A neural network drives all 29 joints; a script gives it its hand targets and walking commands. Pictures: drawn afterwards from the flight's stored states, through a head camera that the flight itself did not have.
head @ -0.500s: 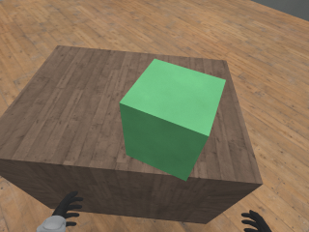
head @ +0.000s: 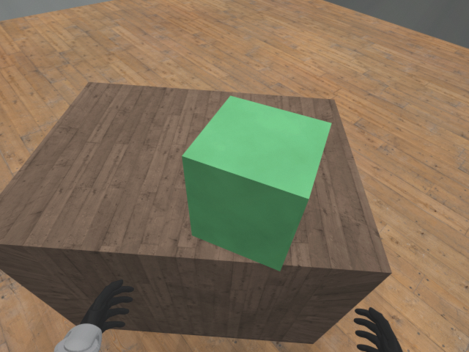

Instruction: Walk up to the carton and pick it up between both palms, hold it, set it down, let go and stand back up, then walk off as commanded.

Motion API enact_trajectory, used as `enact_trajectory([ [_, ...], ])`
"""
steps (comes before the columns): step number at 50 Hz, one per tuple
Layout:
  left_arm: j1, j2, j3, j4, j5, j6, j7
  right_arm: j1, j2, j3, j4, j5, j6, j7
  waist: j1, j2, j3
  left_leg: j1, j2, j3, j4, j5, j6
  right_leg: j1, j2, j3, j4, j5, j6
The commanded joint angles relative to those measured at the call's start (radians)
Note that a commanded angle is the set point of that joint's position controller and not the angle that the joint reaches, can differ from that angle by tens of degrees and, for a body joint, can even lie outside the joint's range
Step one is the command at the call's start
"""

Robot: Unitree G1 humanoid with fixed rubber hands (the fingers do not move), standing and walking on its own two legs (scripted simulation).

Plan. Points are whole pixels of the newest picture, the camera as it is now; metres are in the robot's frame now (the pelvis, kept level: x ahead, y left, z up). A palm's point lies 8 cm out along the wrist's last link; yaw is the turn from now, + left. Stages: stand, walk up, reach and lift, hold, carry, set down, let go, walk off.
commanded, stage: reach and lift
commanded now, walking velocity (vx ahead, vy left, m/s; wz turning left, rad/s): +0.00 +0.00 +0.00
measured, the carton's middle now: (255, 184) +0.45 -0.01 +0.02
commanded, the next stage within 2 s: none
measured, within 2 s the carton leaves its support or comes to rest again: neither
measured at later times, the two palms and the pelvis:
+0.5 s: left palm (93, 299) +0.23 +0.27 -0.04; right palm (377, 342) +0.17 -0.19 -0.02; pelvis +0.02 +0.00 +0.00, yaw +0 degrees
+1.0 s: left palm (94, 279) +0.25 +0.27 -0.01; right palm (359, 323) +0.19 -0.16 +0.00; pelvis +0.03 +0.01 +0.00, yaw -1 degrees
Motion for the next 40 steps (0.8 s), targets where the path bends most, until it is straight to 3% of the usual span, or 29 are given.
enact_trajectory([
  [1,-0.059,0.249,0.037,-0.206,-0.105,-0.108,-0.017,-0.009,-0.017,-0.022,-0.278,0.055,-0.027,-0.047,0.012,0.137,-0.151,-0.260,0.058,0.063,-0.264,-0.141,0.047,0.448,-0.021,0.176,-0.052,-0.092,0.028],
  [3,-0.039,0.242,0.028,-0.176,-0.110,-0.121,-0.023,0.026,-0.018,-0.027,-0.241,0.069,-0.020,-0.054,-0.005,0.137,-0.138,-0.247,0.058,0.055,-0.264,-0.156,0.044,0.444,-0.025,0.177,-0.054,-0.111,0.026],
  [6,0.004,0.265,0.046,-0.194,-0.127,-0.161,-0.043,0.027,0.011,0.008,-0.299,0.082,-0.036,-0.078,0.036,0.102,-0.166,-0.173,0.043,0.053,-0.233,-0.050,0.033,0.419,-0.047,0.181,-0.078,-0.044,0.026],
  [7,0.006,0.269,0.046,-0.205,-0.133,-0.174,-0.050,0.045,0.010,0.015,-0.331,0.087,-0.047,-0.083,0.038,0.064,-0.170,-0.143,0.040,0.054,-0.222,-0.038,0.027,0.394,-0.040,0.171,-0.088,-0.043,0.036],
  [9,0.012,0.282,0.060,-0.208,-0.143,-0.191,-0.054,0.085,0.027,0.036,-0.309,0.088,-0.055,-0.094,0.037,0.060,-0.165,-0.088,0.027,0.054,-0.196,0.002,0.010,0.337,-0.069,0.188,-0.124,-0.067,0.033],
  [10,0.017,0.286,0.048,-0.216,-0.150,-0.206,-0.062,0.102,0.033,0.042,-0.336,0.080,-0.062,-0.099,0.033,0.075,-0.188,-0.072,0.032,0.055,-0.198,-0.010,0.014,0.340,-0.059,0.184,-0.123,-0.082,0.031],
  [11,0.048,0.285,0.050,-0.178,-0.149,-0.218,-0.064,0.111,0.050,0.064,-0.319,0.095,-0.061,-0.101,0.059,0.065,-0.164,-0.074,0.029,0.050,-0.184,0.009,0.008,0.325,-0.067,0.192,-0.123,-0.062,0.026],
  [12,0.038,0.302,0.060,-0.214,-0.151,-0.234,-0.066,0.118,0.054,0.066,-0.340,0.103,-0.074,-0.108,0.062,0.072,-0.179,-0.048,0.025,0.051,-0.189,0.033,0.008,0.316,-0.069,0.188,-0.123,-0.029,0.033],
  [14,0.045,0.298,0.042,-0.245,-0.179,-0.268,-0.076,0.137,0.073,0.079,-0.358,0.103,-0.101,-0.121,0.042,0.068,-0.183,-0.038,0.023,0.043,-0.176,0.052,-0.009,0.305,-0.068,0.176,-0.138,-0.003,0.033],
  [15,0.042,0.309,0.035,-0.235,-0.192,-0.281,-0.084,0.111,0.083,0.101,-0.377,0.109,-0.102,-0.128,0.061,0.058,-0.190,-0.043,0.023,0.040,-0.171,0.068,-0.005,0.312,-0.073,0.188,-0.133,0.015,0.028],
  [17,0.050,0.328,0.051,-0.252,-0.194,-0.311,-0.091,0.147,0.091,0.115,-0.381,0.126,-0.130,-0.138,0.056,0.066,-0.210,-0.015,0.023,0.043,-0.172,0.102,-0.010,0.311,-0.077,0.189,-0.121,0.085,0.036],
  [19,0.051,0.336,0.048,-0.238,-0.190,-0.340,-0.103,0.126,0.101,0.153,-0.375,0.142,-0.155,-0.144,0.089,0.080,-0.216,-0.001,0.013,0.036,-0.161,0.123,-0.011,0.307,-0.082,0.199,-0.114,0.145,0.042],
  [20,0.045,0.334,0.047,-0.249,-0.198,-0.351,-0.107,0.130,0.096,0.144,-0.378,0.135,-0.176,-0.148,0.075,0.080,-0.230,0.010,0.022,0.028,-0.147,0.138,-0.017,0.277,-0.077,0.187,-0.110,0.166,0.042],
  [21,0.047,0.354,0.054,-0.245,-0.197,-0.363,-0.107,0.136,0.123,0.173,-0.377,0.153,-0.185,-0.156,0.092,0.114,-0.224,0.001,0.017,0.028,-0.149,0.159,-0.015,0.300,-0.082,0.198,-0.100,0.188,0.041],
  [22,0.075,0.335,0.040,-0.234,-0.214,-0.371,-0.116,0.142,0.116,0.177,-0.397,0.155,-0.205,-0.157,0.082,0.074,-0.212,0.008,0.019,0.024,-0.142,0.158,-0.018,0.278,-0.071,0.181,-0.104,0.190,0.042],
  [23,0.051,0.347,0.050,-0.248,-0.206,-0.383,-0.119,0.129,0.114,0.173,-0.385,0.152,-0.210,-0.156,0.085,0.118,-0.225,0.007,0.019,0.023,-0.143,0.175,-0.020,0.284,-0.081,0.182,-0.093,0.216,0.038],
  [25,0.071,0.354,0.042,-0.284,-0.221,-0.400,-0.129,0.162,0.132,0.196,-0.392,0.156,-0.225,-0.170,0.083,0.122,-0.230,0.021,0.016,0.017,-0.127,0.153,-0.027,0.265,-0.078,0.186,-0.102,0.160,0.032],
  [26,0.062,0.354,0.025,-0.274,-0.244,-0.403,-0.134,0.141,0.131,0.178,-0.404,0.160,-0.242,-0.176,0.065,0.085,-0.252,0.027,0.018,0.014,-0.122,0.165,-0.023,0.260,-0.064,0.173,-0.090,0.178,0.034],
  [28,0.041,0.358,0.021,-0.281,-0.237,-0.415,-0.140,0.160,0.153,0.198,-0.369,0.169,-0.254,-0.182,0.072,0.138,-0.215,0.027,0.026,0.000,-0.124,0.158,-0.029,0.238,-0.065,0.171,-0.094,0.141,0.021],
  [30,0.052,0.347,0.002,-0.274,-0.231,-0.415,-0.146,0.155,0.155,0.177,-0.344,0.175,-0.258,-0.187,0.049,0.192,-0.174,0.038,0.036,-0.012,-0.132,0.168,-0.049,0.229,-0.048,0.152,-0.099,0.098,0.000],
  [32,0.101,0.327,-0.002,-0.328,-0.223,-0.413,-0.142,0.199,0.158,0.183,-0.360,0.167,-0.274,-0.191,0.061,0.233,-0.194,0.069,0.041,-0.010,-0.129,0.229,-0.062,0.233,-0.042,0.137,-0.105,0.105,-0.007],
  [33,0.100,0.328,0.005,-0.351,-0.223,-0.416,-0.140,0.204,0.158,0.190,-0.359,0.171,-0.287,-0.197,0.046,0.233,-0.195,0.076,0.039,-0.005,-0.117,0.241,-0.070,0.227,-0.036,0.129,-0.108,0.106,-0.003],
  [34,0.080,0.344,0.014,-0.348,-0.226,-0.413,-0.144,0.172,0.180,0.194,-0.392,0.164,-0.302,-0.197,0.067,0.216,-0.212,0.060,0.033,-0.005,-0.106,0.254,-0.064,0.227,-0.038,0.143,-0.107,0.113,-0.006],
  [35,0.116,0.328,0.008,-0.380,-0.225,-0.421,-0.142,0.219,0.177,0.187,-0.373,0.159,-0.307,-0.202,0.035,0.218,-0.203,0.081,0.039,-0.010,-0.105,0.272,-0.069,0.221,-0.034,0.133,-0.104,0.140,-0.004],
  [36,0.050,0.335,0.001,-0.394,-0.241,-0.426,-0.140,0.150,0.178,0.173,-0.394,0.146,-0.316,-0.200,0.045,0.227,-0.218,0.059,0.040,-0.019,-0.103,0.251,-0.061,0.230,-0.035,0.131,-0.096,0.100,-0.007],
  [37,0.110,0.327,0.001,-0.374,-0.235,-0.422,-0.139,0.171,0.180,0.173,-0.401,0.150,-0.326,-0.200,0.057,0.224,-0.216,0.061,0.038,-0.013,-0.102,0.290,-0.067,0.238,-0.027,0.130,-0.100,0.128,-0.007],
  [38,0.090,0.310,-0.010,-0.390,-0.237,-0.427,-0.145,0.192,0.172,0.170,-0.367,0.142,-0.332,-0.206,0.027,0.217,-0.201,0.080,0.047,-0.020,-0.097,0.274,-0.071,0.216,-0.029,0.125,-0.111,0.121,-0.010],
  [39,0.088,0.320,-0.004,-0.376,-0.234,-0.421,-0.149,0.170,0.198,0.186,-0.401,0.150,-0.328,-0.212,0.049,0.205,-0.184,0.066,0.049,-0.026,-0.108,0.239,-0.061,0.220,-0.036,0.135,-0.123,0.091,-0.009],
  [40,0.031,0.343,-0.021,-0.406,-0.258,-0.430,-0.147,0.124,0.187,0.176,-0.424,0.146,-0.328,-0.216,0.034,0.192,-0.201,0.029,0.048,-0.021,-0.105,0.215,-0.055,0.227,-0.041,0.131,-0.113,0.081,-0.011],
])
